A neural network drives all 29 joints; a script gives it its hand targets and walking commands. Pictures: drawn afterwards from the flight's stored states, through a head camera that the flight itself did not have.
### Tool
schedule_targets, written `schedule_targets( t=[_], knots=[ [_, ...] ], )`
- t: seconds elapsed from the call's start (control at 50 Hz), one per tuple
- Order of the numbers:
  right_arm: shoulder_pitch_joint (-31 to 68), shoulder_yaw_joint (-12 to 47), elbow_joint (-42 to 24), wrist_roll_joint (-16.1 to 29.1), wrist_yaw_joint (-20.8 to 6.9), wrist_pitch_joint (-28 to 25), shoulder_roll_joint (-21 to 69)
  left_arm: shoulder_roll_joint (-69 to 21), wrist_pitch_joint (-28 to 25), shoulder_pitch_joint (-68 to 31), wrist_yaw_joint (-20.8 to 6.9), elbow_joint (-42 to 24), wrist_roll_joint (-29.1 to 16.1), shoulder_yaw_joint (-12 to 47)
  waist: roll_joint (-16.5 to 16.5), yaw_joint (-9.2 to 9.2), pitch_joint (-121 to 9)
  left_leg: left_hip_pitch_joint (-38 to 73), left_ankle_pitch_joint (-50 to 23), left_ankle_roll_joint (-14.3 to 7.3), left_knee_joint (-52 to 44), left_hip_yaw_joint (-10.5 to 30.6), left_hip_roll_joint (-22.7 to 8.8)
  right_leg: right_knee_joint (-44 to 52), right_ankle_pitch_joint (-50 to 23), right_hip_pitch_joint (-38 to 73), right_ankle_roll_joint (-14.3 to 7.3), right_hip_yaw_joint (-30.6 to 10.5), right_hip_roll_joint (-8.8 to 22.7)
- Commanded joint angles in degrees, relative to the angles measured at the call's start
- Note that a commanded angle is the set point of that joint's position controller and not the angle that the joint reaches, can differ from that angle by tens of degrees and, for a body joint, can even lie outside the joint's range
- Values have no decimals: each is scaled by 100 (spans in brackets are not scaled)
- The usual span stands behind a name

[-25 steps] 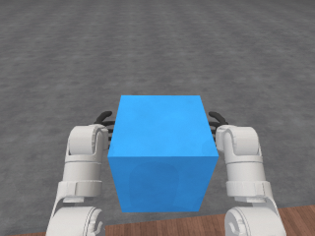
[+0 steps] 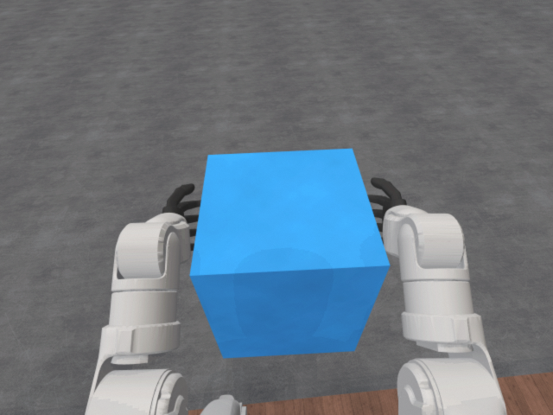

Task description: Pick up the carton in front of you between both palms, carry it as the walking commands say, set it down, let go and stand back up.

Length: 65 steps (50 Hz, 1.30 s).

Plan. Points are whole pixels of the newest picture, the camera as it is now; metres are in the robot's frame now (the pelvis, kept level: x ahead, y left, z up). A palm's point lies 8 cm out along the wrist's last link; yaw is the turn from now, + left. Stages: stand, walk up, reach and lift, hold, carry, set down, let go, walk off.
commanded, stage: carry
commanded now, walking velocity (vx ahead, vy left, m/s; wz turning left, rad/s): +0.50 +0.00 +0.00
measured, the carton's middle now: (284, 257) +0.35 +0.01 +0.04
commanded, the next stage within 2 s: none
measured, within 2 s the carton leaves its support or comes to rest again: neither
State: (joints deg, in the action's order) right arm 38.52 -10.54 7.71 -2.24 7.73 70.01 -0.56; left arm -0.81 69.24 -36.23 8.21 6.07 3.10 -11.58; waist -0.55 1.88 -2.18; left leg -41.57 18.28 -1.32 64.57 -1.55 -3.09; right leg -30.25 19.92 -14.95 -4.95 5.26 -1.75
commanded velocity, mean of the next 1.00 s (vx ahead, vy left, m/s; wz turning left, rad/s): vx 0.50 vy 0.00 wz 0.00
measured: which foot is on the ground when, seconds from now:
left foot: up 0.00-0.16, down 0.18-0.78, up 0.80-1.00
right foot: down 0.00-0.20, up 0.22-0.74, down 0.76-1.00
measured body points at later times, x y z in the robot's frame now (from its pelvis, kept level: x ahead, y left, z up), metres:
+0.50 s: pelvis +0.26 +0.03 -0.01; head +0.31 +0.04 +0.43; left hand +0.64 +0.16 +0.09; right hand +0.62 -0.14 +0.09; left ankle +0.21 +0.09 -0.73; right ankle +0.33 -0.11 -0.67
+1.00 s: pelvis +0.60 -0.05 -0.15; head +0.67 -0.06 +0.29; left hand +0.95 +0.13 -0.10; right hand +0.98 -0.17 -0.10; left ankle +0.62 +0.11 -0.77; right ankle +0.61 -0.07 -0.87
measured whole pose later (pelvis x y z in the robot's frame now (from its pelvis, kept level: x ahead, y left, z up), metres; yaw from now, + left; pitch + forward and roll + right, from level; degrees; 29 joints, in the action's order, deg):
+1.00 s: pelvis +0.60 -0.05 -0.15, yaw +1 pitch +4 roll +1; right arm 35.2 -12.1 6.2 -3.7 8.2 68.0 2.0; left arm -1.5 66.0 -33.9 7.4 7.0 1.5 -12.6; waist -1.4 3.6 4.9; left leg -43.2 20.7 -1.2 74.5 0.8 -3.4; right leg -36.1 18.3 -22.7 -9.3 8.6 -4.5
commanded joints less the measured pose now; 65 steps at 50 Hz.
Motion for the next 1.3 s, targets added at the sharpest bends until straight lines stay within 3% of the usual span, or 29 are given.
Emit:
schedule_targets(
  t=[0.0,0.1,0.12,0.16,0.18,0.2,0.22,0.26,0.3,0.34,0.44,0.5,0.56,0.64,0.72,0.74,0.76,0.78,0.8,0.82,0.84,0.9,1.0,1.08,1.16,1.2,1.24,1.26,1.28],
  knots=[
    [3750,3409,-646,2140,-1116,-171,6370,-6229,-73,-4364,-1495,-835,-2683,3596,446,180,-2050,-843,-429,25,-1041,-119,16,668,-3291,2316,-775,-1548,1370],
    [3738,3438,-559,1931,-1180,-199,6302,-6293,-148,-4310,-1662,-540,-2655,3656,979,154,-1998,1347,-1666,-233,-2587,-885,601,549,-4805,1443,-363,-463,973],
    [3747,3436,-542,1922,-1201,-210,6308,-6337,-167,-4299,-1669,-445,-2640,3660,1175,-204,-2323,2006,-2007,-410,-2242,-705,478,-105,-5512,1371,-210,-292,1100],
    [3472,3364,-357,1897,-1269,-256,6224,-6361,-182,-4271,-1682,-329,-2612,3690,416,-954,-2764,3691,-1855,-480,-3152,-826,618,-2289,-5362,638,51,148,816],
    [3327,3300,-234,1879,-1326,-272,6239,-6351,-190,-4265,-1673,-252,-2580,3719,-431,-1129,-2775,4691,-2520,-460,-3113,248,-46,-3609,-3128,-585,111,-1,450],
    [3259,3244,-47,1887,-1367,-288,6125,-6447,-169,-3921,-1659,-22,-2478,3669,-1935,-650,-3028,5856,-4077,-1248,-3136,2404,-1264,-5059,1016,-2201,280,-333,-294],
    [3242,3327,-23,2034,-1434,-317,6223,-6357,-197,-3850,-1609,-69,-2354,3543,-1763,-697,-3303,6153,-2550,-1796,-3603,3370,-1553,-5703,1210,-3112,249,-718,-292],
    [4139,3665,-593,2503,-1578,-395,6735,-6269,-251,-4248,-1482,-450,-2201,3493,-344,-593,-2557,5007,-1745,-1648,-3798,2870,-1398,-5172,657,-3263,166,-902,202],
    [4715,3930,-1128,2881,-1609,-430,6911,-6200,-296,-4316,-1347,-744,-2153,3487,-8,-400,-2350,4073,-1056,-1433,-3843,2396,-1232,-4100,468,-2715,210,-954,426],
    [4781,4005,-1422,3007,-1573,-415,6895,-6186,-300,-4215,-1242,-944,-2136,3545,-163,-418,-2301,3670,-882,-1440,-4010,2027,-1116,-3320,678,-2349,304,-709,330],
    [4076,3934,-1398,2789,-1509,-279,6503,-5993,-193,-3932,-1170,-1131,-2082,3729,-498,-707,-2660,4922,-3295,-1302,-3334,1429,-1029,-3184,-1078,-3176,249,-421,409],
    [3684,3787,-1007,2594,-1538,-232,6247,-5834,-95,-3765,-1232,-901,-1985,3699,-411,-1221,-2185,6388,-2500,-1137,-2808,1677,-618,-2458,-1281,-5038,280,-516,362],
    [3610,3774,-517,2606,-1622,-245,6293,-5608,-35,-3579,-1292,-452,-1735,3455,-104,-1252,-1621,5304,-1589,-1040,-2798,1299,-284,-883,-3037,-4048,335,-282,348],
    [3968,3612,-104,2739,-1754,-354,6454,-5443,-15,-3607,-1329,-61,-1484,3074,-529,-716,-1219,2856,-375,-676,-2522,478,-85,156,-5094,-773,203,56,307],
    [4050,3372,263,2577,-1690,-381,6483,-5333,-47,-3698,-1411,287,-1645,2831,-73,385,-1581,3051,-2366,-356,526,54,102,1073,-3666,1341,115,320,346],
    [4108,3240,316,2497,-1630,-349,6376,-5321,-38,-3765,-1462,387,-1730,2773,707,430,-1636,2236,-3,-238,2146,-41,455,772,-3411,1919,80,-249,815],
    [4198,3189,344,2460,-1553,-275,6336,-5313,-24,-3912,-1472,528,-1823,2788,1408,-78,-2068,467,2213,-203,2846,316,511,-1358,-6284,3459,161,-1085,1603],
    [4170,3112,383,2409,-1447,-180,6276,-5288,-20,-4127,-1479,595,-1966,2777,1728,136,-2835,-342,1925,-83,3341,584,575,-1037,-4791,4095,-582,-2699,2267],
    [4270,3125,27,2358,-1356,-165,6232,-5600,-69,-4164,-1507,506,-2220,2878,1646,163,-2994,-576,1539,-9,3165,505,402,316,-1404,3434,-1010,-4114,2480],
    [4442,3112,-251,2297,-1257,-181,6325,-5956,-83,-4413,-1533,74,-2432,3034,693,60,-2743,-421,1274,8,2777,522,217,829,-120,2799,-789,-4096,2316],
    [4716,3146,-657,2355,-1189,-219,6469,-6227,-141,-4944,-1570,-375,-2611,3171,432,175,-2538,-373,535,-14,2309,620,119,705,-966,2356,-699,-3751,2175],
    [4386,3229,-985,2264,-1047,-355,6702,-6740,-277,-5009,-1580,-928,-3005,3537,611,76,-2618,-73,194,76,1372,357,-56,739,-1644,1587,-579,-2544,1670],
    [3157,3682,-940,1938,-1025,-727,6774,-6903,-617,-3911,-1621,-1002,-2852,4000,539,127,-3096,-1241,-117,-54,806,24,-86,13,-4684,2989,-572,-1805,1457],
    [2645,4116,-1016,1842,-1133,-1072,6704,-6795,-930,-3318,-1676,-1051,-2670,4363,428,224,-2740,-1057,-770,-140,-552,-391,168,90,-5452,3079,-377,-1234,1082],
    [2305,4325,-1118,1782,-1209,-1254,6461,-6465,-1121,-2835,-1683,-1082,-2555,4567,466,190,-2288,355,-1982,-151,-3250,-1037,617,210,-6549,2941,12,-579,832],
    [2302,4376,-1246,1837,-1256,-1275,6290,-6259,-1170,-2683,-1655,-1135,-2501,4594,809,-123,-2503,2052,-2349,-239,-3767,-1238,810,-339,-7365,2473,206,-341,1025],
    [2262,4355,-1338,1871,-1309,-1258,6158,-6010,-1168,-2838,-1640,-1244,-2444,4619,456,-595,-2909,4423,-2894,-352,-4265,-801,333,-2012,-5823,1184,521,130,842],
    [2153,4271,-1307,1861,-1334,-1217,6017,-6019,-1109,-2829,-1639,-1267,-2397,4601,-737,-528,-3231,6099,-5306,-872,-3350,1156,-1306,-3118,-1037,-503,673,-53,361],
    [1835,4201,-1086,1857,-1345,-1164,5797,-5850,-1002,-2439,-1613,-1035,-2334,4412,-1383,-553,-3683,7044,-3974,-2025,-3878,3216,-2112,-4812,1267,-2126,791,-433,-386]
  ],
)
